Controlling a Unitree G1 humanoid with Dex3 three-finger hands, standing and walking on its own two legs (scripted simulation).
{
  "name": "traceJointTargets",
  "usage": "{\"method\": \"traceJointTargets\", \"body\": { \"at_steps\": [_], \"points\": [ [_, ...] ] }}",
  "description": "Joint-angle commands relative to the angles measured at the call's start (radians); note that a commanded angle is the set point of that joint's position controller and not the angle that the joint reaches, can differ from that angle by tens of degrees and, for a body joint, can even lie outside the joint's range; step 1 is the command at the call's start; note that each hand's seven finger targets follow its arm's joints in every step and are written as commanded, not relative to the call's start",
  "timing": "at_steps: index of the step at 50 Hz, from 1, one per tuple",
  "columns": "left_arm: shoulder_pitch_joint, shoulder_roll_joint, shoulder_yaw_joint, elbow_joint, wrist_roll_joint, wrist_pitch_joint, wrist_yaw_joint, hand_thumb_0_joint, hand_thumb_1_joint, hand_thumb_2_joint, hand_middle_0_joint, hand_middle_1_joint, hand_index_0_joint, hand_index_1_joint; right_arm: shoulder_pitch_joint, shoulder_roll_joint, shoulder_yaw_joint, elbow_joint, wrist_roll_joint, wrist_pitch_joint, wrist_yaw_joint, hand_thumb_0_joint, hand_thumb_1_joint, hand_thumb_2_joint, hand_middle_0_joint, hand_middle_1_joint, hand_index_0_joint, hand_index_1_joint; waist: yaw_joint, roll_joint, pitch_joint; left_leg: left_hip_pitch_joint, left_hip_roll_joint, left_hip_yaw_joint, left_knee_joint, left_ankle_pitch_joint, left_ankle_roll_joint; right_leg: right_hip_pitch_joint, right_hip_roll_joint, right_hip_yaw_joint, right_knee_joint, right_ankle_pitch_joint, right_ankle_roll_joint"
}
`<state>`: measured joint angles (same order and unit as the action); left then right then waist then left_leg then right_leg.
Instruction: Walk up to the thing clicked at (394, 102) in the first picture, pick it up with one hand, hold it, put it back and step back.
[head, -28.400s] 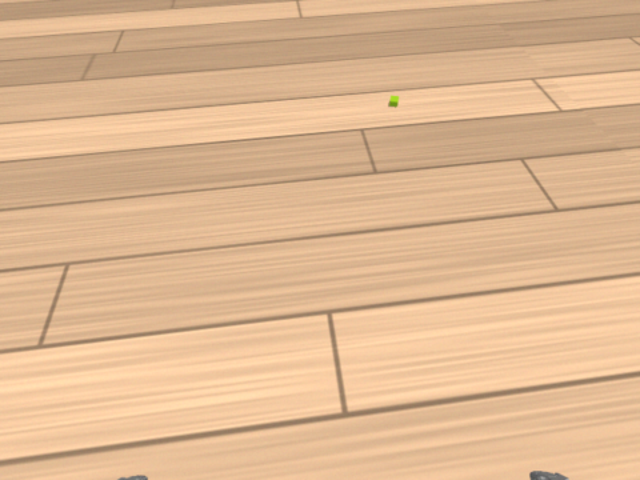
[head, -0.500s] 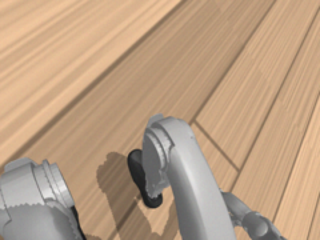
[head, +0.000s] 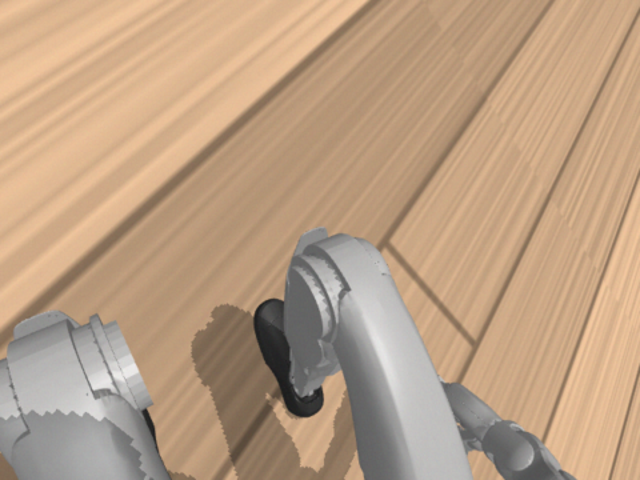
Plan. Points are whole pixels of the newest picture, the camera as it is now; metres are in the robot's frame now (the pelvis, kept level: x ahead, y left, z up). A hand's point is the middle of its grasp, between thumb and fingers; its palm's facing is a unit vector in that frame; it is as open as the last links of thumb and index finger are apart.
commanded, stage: open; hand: left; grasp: from above
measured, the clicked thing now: out of the picture +0.44 +0.39 -0.29
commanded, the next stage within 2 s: withdraw in 0.36 s
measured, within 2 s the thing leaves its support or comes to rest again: neither
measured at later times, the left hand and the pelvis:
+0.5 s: hand out of the picture +0.42 +0.38 -0.25, palm faces -0.45 -0.17 -0.88, open 14.2 cm; pelvis +0.00 +0.00 +0.00, yaw +0 degrees
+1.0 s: hand out of the picture +0.42 +0.41 -0.09, palm faces -0.46 -0.11 -0.88, open 14.1 cm; pelvis +0.00 +0.00 +0.04, yaw +5 degrees
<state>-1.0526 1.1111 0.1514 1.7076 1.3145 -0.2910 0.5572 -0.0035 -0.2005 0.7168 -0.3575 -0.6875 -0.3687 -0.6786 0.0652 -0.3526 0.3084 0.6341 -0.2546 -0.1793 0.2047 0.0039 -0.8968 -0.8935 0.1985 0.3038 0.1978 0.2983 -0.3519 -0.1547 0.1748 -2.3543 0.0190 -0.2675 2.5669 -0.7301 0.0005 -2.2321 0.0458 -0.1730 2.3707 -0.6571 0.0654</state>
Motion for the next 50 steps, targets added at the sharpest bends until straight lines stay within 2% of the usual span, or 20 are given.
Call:
{"method": "traceJointTargets", "body": {
  "at_steps": [1,6,8,9,14,15,16,17,23,28,29,30,31,33,35,38,39,45,48,50],
  "points": [
    [-0.214,0.251,0.008,-0.095,-0.007,0.005,0.045,0.000,-0.383,0.860,-0.190,-0.842,-0.192,-0.839,0.180,-0.328,-0.102,0.016,0.000,0.008,-0.008,0.000,-0.886,-0.896,0.201,0.300,0.201,0.300,-0.044,0.567,-0.658,0.513,0.034,0.096,-0.280,0.261,-0.001,0.330,0.045,-0.106,-0.171,0.260,-0.083],
    [-0.211,0.253,0.009,-0.063,-0.004,0.013,0.047,0.000,-0.471,0.934,-0.113,-0.921,-0.113,-0.921,0.193,-0.326,-0.095,0.022,-0.001,0.003,-0.007,0.000,-0.885,-0.895,0.201,0.300,0.201,0.300,-0.060,0.534,-0.622,0.485,0.032,0.102,-0.266,0.249,0.008,0.328,0.044,-0.101,-0.178,0.256,-0.078],
    [-0.263,0.213,-0.034,-0.128,-0.016,0.006,0.039,0.000,-0.511,0.968,-0.091,-0.938,-0.084,-0.945,0.180,-0.318,-0.096,0.020,0.005,-0.001,-0.007,0.000,-0.886,-0.896,0.201,0.300,0.201,0.300,-0.056,0.569,-0.641,0.513,0.033,0.100,-0.274,0.260,0.001,0.320,0.043,-0.099,-0.175,0.264,-0.081],
    [-0.215,0.260,0.013,-0.077,-0.013,0.013,0.046,0.000,-0.517,0.972,-0.068,-0.971,-0.070,-0.968,0.186,-0.328,-0.098,0.024,0.000,0.001,-0.009,0.000,-0.885,-0.895,0.201,0.300,0.201,0.300,-0.047,0.564,-0.661,0.522,0.036,0.094,-0.278,0.263,0.001,0.344,0.045,-0.101,-0.180,0.264,-0.081],
    [-0.221,0.250,0.002,-0.091,-0.008,0.016,0.031,0.000,-0.538,0.996,-0.058,-0.972,-0.052,-0.977,0.185,-0.329,-0.096,0.010,0.000,0.001,-0.005,0.000,-0.884,-0.895,0.201,0.300,0.201,0.300,-0.057,0.573,-0.632,0.538,0.038,0.082,-0.288,0.258,-0.005,0.296,0.037,-0.111,-0.163,0.252,-0.080],
    [-0.231,0.269,0.016,-0.121,-0.014,0.012,0.035,0.000,-0.524,0.983,-0.056,-0.981,-0.055,-0.980,0.174,-0.334,-0.099,0.005,0.003,0.005,-0.008,0.000,-0.884,-0.895,0.201,0.300,0.200,0.300,-0.041,0.590,-0.663,0.544,0.036,0.082,-0.294,0.256,-0.007,0.304,0.038,-0.112,-0.163,0.247,-0.082],
    [-0.243,0.244,-0.008,-0.133,-0.013,0.009,0.032,0.000,-0.546,1.002,-0.062,-0.968,-0.050,-0.979,0.176,-0.333,-0.100,0.002,0.002,0.003,-0.006,0.000,-0.886,-0.896,0.201,0.300,0.200,0.300,-0.050,0.620,-0.657,0.559,0.036,0.083,-0.295,0.279,-0.011,0.305,0.036,-0.109,-0.158,0.267,-0.083],
    [-0.222,0.265,0.016,-0.094,-0.016,0.012,0.037,0.000,-0.539,0.999,-0.056,-0.975,-0.048,-0.982,0.177,-0.331,-0.096,0.010,-0.002,0.005,-0.006,0.000,-0.884,-0.896,0.201,0.300,0.200,0.300,-0.048,0.599,-0.652,0.550,0.037,0.078,-0.297,0.259,-0.009,0.305,0.036,-0.112,-0.160,0.251,-0.083],
    [-0.215,0.261,0.008,-0.095,-0.010,0.007,0.032,0.000,-0.528,0.988,-0.049,-0.981,-0.046,-0.983,0.184,-0.320,-0.085,0.009,-0.002,0.006,-0.003,0.000,-0.883,-0.895,0.201,0.300,0.201,0.300,-0.057,0.564,-0.636,0.502,0.035,0.099,-0.267,0.264,0.003,0.336,0.041,-0.099,-0.174,0.264,-0.079],
    [-0.215,0.325,0.057,-0.201,-0.018,0.008,0.030,0.000,-0.549,0.986,-0.057,-1.017,-0.071,-1.002,0.181,-0.333,-0.105,-0.001,0.002,0.006,-0.009,0.000,-0.904,-0.900,0.200,0.300,0.200,0.300,-0.011,0.634,-0.723,0.564,0.034,0.100,-0.290,0.291,-0.007,0.352,0.039,-0.102,-0.171,0.272,-0.085],
    [-0.229,0.301,0.034,-0.238,-0.016,0.010,0.020,0.000,-0.553,0.987,-0.056,-1.014,-0.068,-1.001,0.185,-0.325,-0.109,-0.005,0.005,0.003,-0.007,0.000,-0.905,-0.900,0.200,0.300,0.200,0.300,-0.017,0.648,-0.726,0.570,0.035,0.104,-0.282,0.296,-0.008,0.344,0.036,-0.094,-0.166,0.280,-0.086],
    [-0.207,0.354,0.086,-0.259,-0.015,0.017,0.019,0.000,-0.553,0.990,-0.055,-1.015,-0.066,-1.003,0.199,-0.326,-0.122,0.008,0.008,0.007,-0.008,0.000,-0.905,-0.900,0.200,0.300,0.200,0.300,0.006,0.662,-0.767,0.583,0.035,0.107,-0.293,0.291,-0.009,0.360,0.037,-0.089,-0.170,0.269,-0.089],
    [-0.203,0.341,0.082,-0.322,-0.011,0.025,0.010,0.000,-0.554,0.991,-0.057,-1.008,-0.065,-0.999,0.203,-0.324,-0.134,-0.007,0.012,0.009,-0.006,0.000,-0.905,-0.901,0.200,0.300,0.200,0.300,0.019,0.694,-0.808,0.612,0.033,0.116,-0.298,0.326,-0.012,0.366,0.035,-0.084,-0.167,0.294,-0.090],
    [-0.199,0.293,0.083,-0.427,-0.052,0.036,-0.008,0.000,-0.565,1.003,-0.063,-1.004,-0.062,-1.004,0.195,-0.308,-0.155,0.001,0.022,0.012,0.001,0.000,-0.906,-0.903,0.200,0.300,0.200,0.300,0.055,0.758,-0.887,0.670,0.027,0.119,-0.316,0.384,-0.020,0.353,0.027,-0.086,-0.161,0.329,-0.096],
    [-0.158,0.279,0.098,-0.504,-0.074,0.058,-0.035,0.000,-0.561,1.003,-0.058,-1.001,-0.057,-1.001,0.196,-0.298,-0.181,-0.006,0.035,0.021,0.010,0.000,-0.904,-0.903,0.200,0.300,0.200,0.300,0.090,0.790,-0.927,0.692,0.027,0.127,-0.333,0.411,-0.021,0.336,0.027,-0.077,-0.168,0.331,-0.098],
    [-0.111,0.169,0.051,-0.492,-0.095,0.106,-0.115,0.000,-0.544,1.001,-0.058,-0.996,-0.057,-0.996,0.219,-0.273,-0.230,0.012,0.065,0.053,0.023,0.000,-0.900,-0.901,0.200,0.300,0.200,0.300,0.107,0.725,-0.902,0.636,0.017,0.147,-0.344,0.387,-0.011,0.289,0.023,-0.054,-0.189,0.312,-0.100],
    [-0.140,0.132,0.027,-0.498,-0.107,0.119,-0.143,0.000,-0.542,1.004,-0.060,-0.999,-0.058,-1.001,0.226,-0.263,-0.235,0.014,0.073,0.065,0.025,0.000,-0.900,-0.902,0.200,0.300,0.200,0.300,0.089,0.688,-0.866,0.583,0.015,0.153,-0.352,0.351,-0.002,0.287,0.023,-0.048,-0.209,0.295,-0.099],
    [-0.146,-0.002,-0.060,-0.570,-0.162,0.152,-0.344,0.000,-0.537,1.017,-0.066,-1.019,-0.062,-1.023,0.280,-0.260,-0.285,-0.011,0.129,0.140,-0.002,0.000,-0.902,-0.903,0.200,0.300,0.200,0.300,0.070,0.460,-0.787,0.503,-0.006,0.156,-0.437,0.199,0.024,0.337,0.010,-0.020,-0.314,0.186,-0.104],
    [-0.169,-0.030,-0.086,-0.600,-0.189,0.134,-0.429,0.000,-0.541,1.018,-0.069,-1.022,-0.065,-1.026,0.293,-0.255,-0.294,-0.015,0.149,0.166,-0.038,0.000,-0.903,-0.903,0.200,0.300,0.200,0.300,0.059,0.395,-0.758,0.501,-0.014,0.149,-0.456,0.165,0.027,0.333,0.002,-0.009,-0.346,0.147,-0.107],
    [-0.175,0.012,-0.074,-0.603,-0.202,0.109,-0.461,0.000,-0.544,1.023,-0.074,-1.021,-0.067,-1.028,0.283,-0.243,-0.292,-0.018,0.153,0.179,-0.064,0.000,-0.903,-0.903,0.200,0.300,0.200,0.300,0.068,0.343,-0.740,0.466,-0.016,0.165,-0.443,0.149,0.035,0.367,0.000,0.011,-0.372,0.124,-0.106]
  ]
}}
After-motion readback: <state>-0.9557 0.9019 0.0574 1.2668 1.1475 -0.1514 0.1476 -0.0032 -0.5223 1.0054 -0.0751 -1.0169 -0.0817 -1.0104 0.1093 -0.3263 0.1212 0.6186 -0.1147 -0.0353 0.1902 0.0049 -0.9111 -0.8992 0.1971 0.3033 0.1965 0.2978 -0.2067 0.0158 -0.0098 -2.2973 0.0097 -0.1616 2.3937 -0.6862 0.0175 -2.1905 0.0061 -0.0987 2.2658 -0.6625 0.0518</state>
